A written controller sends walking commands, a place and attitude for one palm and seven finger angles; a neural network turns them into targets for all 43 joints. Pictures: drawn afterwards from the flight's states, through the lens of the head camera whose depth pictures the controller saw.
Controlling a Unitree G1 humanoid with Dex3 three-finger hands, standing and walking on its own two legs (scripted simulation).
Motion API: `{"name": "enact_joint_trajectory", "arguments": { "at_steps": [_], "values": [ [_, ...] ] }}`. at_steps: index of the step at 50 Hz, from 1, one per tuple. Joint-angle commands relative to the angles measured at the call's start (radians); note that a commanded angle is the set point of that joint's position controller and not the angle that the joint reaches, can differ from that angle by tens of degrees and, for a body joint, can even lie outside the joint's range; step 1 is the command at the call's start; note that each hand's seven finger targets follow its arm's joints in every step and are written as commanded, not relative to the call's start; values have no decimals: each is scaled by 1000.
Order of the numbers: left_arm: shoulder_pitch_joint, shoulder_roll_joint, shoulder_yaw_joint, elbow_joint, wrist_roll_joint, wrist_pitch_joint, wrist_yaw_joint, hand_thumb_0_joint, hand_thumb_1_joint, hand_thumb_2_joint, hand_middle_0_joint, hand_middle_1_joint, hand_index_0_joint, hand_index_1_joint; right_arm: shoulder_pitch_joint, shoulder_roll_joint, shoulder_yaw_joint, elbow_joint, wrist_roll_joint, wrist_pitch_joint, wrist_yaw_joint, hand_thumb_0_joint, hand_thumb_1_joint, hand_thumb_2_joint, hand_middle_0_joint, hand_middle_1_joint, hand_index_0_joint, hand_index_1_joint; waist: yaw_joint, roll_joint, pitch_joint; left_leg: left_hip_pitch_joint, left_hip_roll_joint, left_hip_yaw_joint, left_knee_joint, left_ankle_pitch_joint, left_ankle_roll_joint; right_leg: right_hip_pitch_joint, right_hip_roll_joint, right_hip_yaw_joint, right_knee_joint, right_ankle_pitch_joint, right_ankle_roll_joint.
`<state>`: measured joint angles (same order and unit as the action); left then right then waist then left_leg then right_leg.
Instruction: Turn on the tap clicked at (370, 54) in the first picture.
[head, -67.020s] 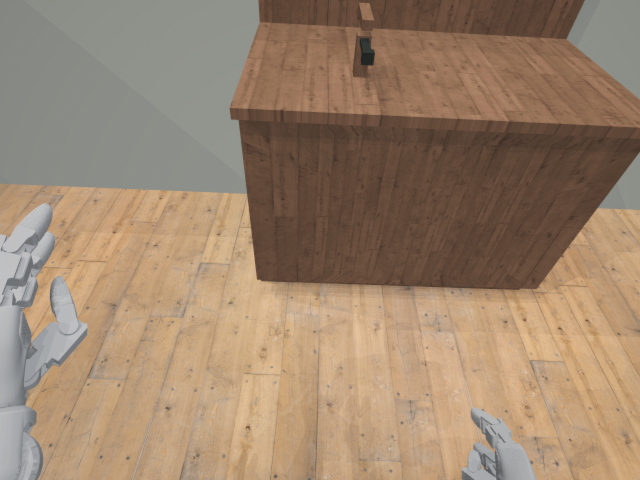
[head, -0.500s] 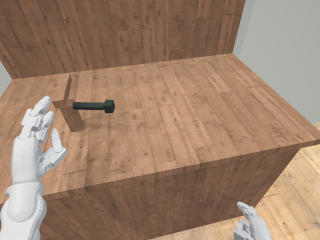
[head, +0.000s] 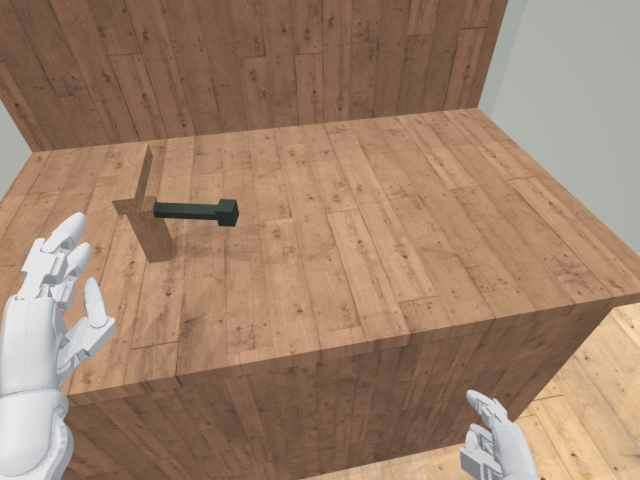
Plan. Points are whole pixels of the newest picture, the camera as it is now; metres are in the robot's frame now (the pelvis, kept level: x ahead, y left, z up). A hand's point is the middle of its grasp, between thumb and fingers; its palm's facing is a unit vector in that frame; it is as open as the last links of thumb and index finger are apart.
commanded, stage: draw the hand back beside the body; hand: left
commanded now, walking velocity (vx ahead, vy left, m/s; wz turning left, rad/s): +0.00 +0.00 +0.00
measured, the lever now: (227, 212) +0.43 +0.20 +0.12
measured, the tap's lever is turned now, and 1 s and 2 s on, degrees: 75 75 75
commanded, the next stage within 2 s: step back with the hand held close in 0.04 s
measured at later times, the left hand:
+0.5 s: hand (126, 348) +0.19 +0.22 +0.14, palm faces +0.28 -0.86 -0.43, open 7.4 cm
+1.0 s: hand (45, 399) +0.12 +0.25 +0.16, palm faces +0.43 -0.78 -0.45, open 7.4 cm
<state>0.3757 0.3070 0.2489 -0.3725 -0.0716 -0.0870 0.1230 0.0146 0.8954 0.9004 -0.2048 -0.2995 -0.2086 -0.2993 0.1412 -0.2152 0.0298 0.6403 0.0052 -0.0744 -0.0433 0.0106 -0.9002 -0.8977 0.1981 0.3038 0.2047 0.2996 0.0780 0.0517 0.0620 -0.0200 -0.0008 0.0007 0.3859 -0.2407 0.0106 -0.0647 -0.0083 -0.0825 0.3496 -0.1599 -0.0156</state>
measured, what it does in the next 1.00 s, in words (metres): lifts its right foot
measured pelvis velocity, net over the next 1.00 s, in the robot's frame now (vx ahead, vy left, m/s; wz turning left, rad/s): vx -0.09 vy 0.01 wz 0.01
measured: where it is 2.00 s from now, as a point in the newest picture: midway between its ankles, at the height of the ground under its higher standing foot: outside the picture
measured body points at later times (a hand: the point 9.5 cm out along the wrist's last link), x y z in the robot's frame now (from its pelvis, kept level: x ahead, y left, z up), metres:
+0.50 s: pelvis -0.03 +0.00 -0.01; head +0.00 -0.01 +0.44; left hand +0.17 +0.27 +0.16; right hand +0.15 -0.24 -0.09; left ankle -0.01 +0.11 -0.74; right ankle +0.03 -0.11 -0.74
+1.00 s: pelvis -0.09 +0.01 -0.02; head -0.06 +0.01 +0.43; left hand +0.10 +0.29 +0.18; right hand +0.07 -0.22 -0.11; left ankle -0.01 +0.11 -0.75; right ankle -0.09 -0.11 -0.73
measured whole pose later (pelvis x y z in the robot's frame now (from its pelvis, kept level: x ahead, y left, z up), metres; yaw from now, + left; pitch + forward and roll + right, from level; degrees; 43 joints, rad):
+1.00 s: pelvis -0.09 +0.01 -0.02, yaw +1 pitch +1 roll -1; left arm 0.50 0.39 0.39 -0.56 -0.02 -0.16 0.18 0.01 0.89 0.90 -0.21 -0.30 -0.21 -0.30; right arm 0.23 -0.18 0.02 0.58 0.01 -0.05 -0.07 0.01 -0.90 -0.90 0.20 0.30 0.20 0.30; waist 0.00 0.00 0.03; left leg -0.42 -0.01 0.00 0.57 -0.17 0.02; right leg -0.35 0.02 -0.01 0.73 -0.36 0.02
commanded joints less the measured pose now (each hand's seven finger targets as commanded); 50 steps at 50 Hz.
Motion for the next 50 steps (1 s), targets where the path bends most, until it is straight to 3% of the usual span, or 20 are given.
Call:
{"name": "enact_joint_trajectory", "arguments": {
  "at_steps": [1, 5, 7, 8, 9, 10, 12, 17, 19, 23, 24, 29, 33, 38, 40, 43, 44, 46, 49, 50],
  "values": [
    [-109, 176, 94, -207, 4, -71, 9, 0, 900, 900, -200, -300, -200, -300, -150, -110, -43, -173, -4, -62, -12, 0, -900, -900, 200, 300, 200, 300, -7, 12, -100, -70, 32, -44, -80, 160, 6, 44, -15, 55, -52, 52, -32],
    [-109, 188, 107, -236, 6, -76, 10, 0, 900, 900, -200, -300, -200, -300, -153, -107, -42, -174, -5, -62, -10, 0, -900, -900, 200, 300, 200, 300, -6, 41, -113, -70, 29, -43, -74, 174, 5, 56, -16, 58, -52, 70, -34],
    [-80, 179, 103, -214, 1, -72, 8, 0, 900, 900, -200, -300, -200, -300, -151, -105, -43, -175, -5, -61, -10, 0, -900, -900, 200, 300, 200, 300, -6, 5, -97, -71, 34, -38, -68, 188, 8, 49, -18, 57, -54, 86, -32],
    [-140, 207, 115, -306, 0, -82, 9, 0, 900, 900, -200, -300, -200, -300, -154, -106, -43, -184, -6, -65, -7, 0, -900, -900, 200, 300, 200, 300, -5, 21, -140, -50, 31, -41, -62, 194, 9, 66, -20, 63, -54, 94, -32],
    [-318, 362, 274, -381, -19, -130, 23, 0, 900, 900, -200, -300, -200, -300, -159, -95, -13, -251, 15, -50, -17, 0, -900, -900, 200, 300, 200, 300, -39, 67, -2, -132, 55, -54, -46, 77, 19, -72, -69, 176, -87, 115, -22],
    [-199, 270, 215, -286, -13, -136, 16, 0, 900, 900, -200, -300, -200, -300, -135, -81, -15, -195, 5, -38, -21, 0, -900, -900, 200, 300, 200, 300, -45, -14, -10, -150, 55, -69, -29, 54, 23, -93, -92, 171, -94, 118, -19],
    [-41, 186, 152, -194, -4, -112, 3, 0, 900, 900, -200, -300, -200, -300, -107, -94, -26, -203, 2, -19, -14, 0, -900, -900, 200, 300, 200, 300, -50, -87, -35, -130, 62, -64, -2, 96, 23, -119, -107, 173, -83, 156, -11],
    [79, 175, 145, -255, 2, -109, 2, 0, 900, 900, -200, -300, -200, -300, -90, -113, -48, -247, 2, 8, -20, 0, -900, -900, 200, 300, 200, 300, -46, -6, -214, -113, 98, -50, 15, 270, 22, -62, -111, 136, 27, 285, 4],
    [91, 224, 185, -318, 6, -111, 12, 0, 900, 900, -200, -300, -200, -300, -98, -116, -52, -261, 4, 15, -23, 0, -900, -900, 200, 300, 200, 300, -45, -7, -249, -122, 104, -66, 16, 298, 24, -56, -110, 134, 61, 286, 4],
    [109, 250, 218, -391, 10, -119, 29, 0, 900, 900, -200, -300, -200, -300, -91, -111, -62, -279, 6, 18, -31, 0, -900, -900, 200, 300, 200, 300, -45, -44, -235, -196, 116, -86, 22, 234, 29, -93, -109, 145, 89, 224, 8],
    [98, 282, 242, -420, 12, -120, 35, 0, 900, 900, -200, -300, -200, -300, -98, -114, -62, -276, 5, 17, -34, 0, -900, -900, 200, 300, 200, 300, -45, -24, -230, -207, 116, -100, 12, 209, 31, -105, -105, 150, 97, 189, 6],
    [101, 251, 226, -411, 21, -123, 50, 0, 900, 900, -200, -300, -200, -300, -80, -120, -68, -263, 4, 3, -37, 0, -900, -900, 200, 300, 200, 300, -58, 46, -169, -319, 120, -119, 3, -6, 37, -148, -100, 168, 97, 36, -3],
    [105, 223, 201, -355, 25, -124, 57, 0, 900, 900, -200, -300, -200, -300, -46, -119, -71, -254, 10, -4, -35, 0, -900, -900, 200, 300, 200, 300, -72, -63, -115, -356, 85, -98, 91, -228, 35, -267, -145, 221, 1, -200, -18],
    [95, 235, 198, -390, 27, -123, 72, 0, 900, 900, -200, -300, -200, -300, -30, -115, -64, -239, 11, -10, -35, 0, -900, -900, 200, 300, 200, 300, -83, -132, -135, -282, 72, -101, 205, -228, 29, -406, -197, 223, -19, -319, -49],
    [84, 238, 203, -434, 30, -131, 78, 0, 900, 900, -200, -300, -200, -300, -41, -121, -56, -243, 7, -14, -40, 0, -900, -900, 200, 300, 200, 300, -84, -17, -141, -328, 113, -160, 83, -260, 47, -368, -143, 174, 79, -285, -25],
    [60, 237, 237, -458, 58, -144, 86, 0, 900, 900, -200, -300, -200, -300, -57, -137, -65, -258, 4, -27, -42, 0, -900, -900, 200, 300, 200, 300, -69, 198, -138, -654, 252, -326, -212, -496, 108, -63, 9, 90, 425, -171, 37],
    [61, 265, 261, -442, 66, -143, 87, 0, 900, 900, -200, -300, -200, -300, -55, -133, -70, -257, 3, -29, -42, 0, -900, -900, 200, 300, 200, 300, -67, 210, -137, -680, 276, -357, -251, -500, 120, -49, 24, 95, 514, -183, 41],
    [59, 241, 243, -411, 65, -137, 80, 0, 900, 900, -200, -300, -200, -300, -40, -114, -76, -242, -1, -35, -37, 0, -900, -900, 200, 300, 200, 300, -67, 134, -122, -600, 274, -307, -192, -371, 120, -128, 12, 107, 530, -211, 37],
    [110, 226, 236, -375, 44, -132, 68, 0, 900, 900, -200, -300, -200, -300, -37, -111, -70, -222, -3, -54, -32, 0, -900, -900, 200, 300, 200, 300, -65, 87, -115, -368, 237, -242, -79, -100, 95, -244, 7, 100, 280, -229, 27],
    [112, 185, 196, -350, 36, -131, 59, 0, 900, 900, -200, -300, -200, -300, -36, -100, -59, -204, -5, -53, -28, 0, -900, -900, 200, 300, 200, 300, -65, 83, -110, -320, 226, -237, -53, -22, 82, -258, 5, 104, 177, -195, 24]
  ]
}}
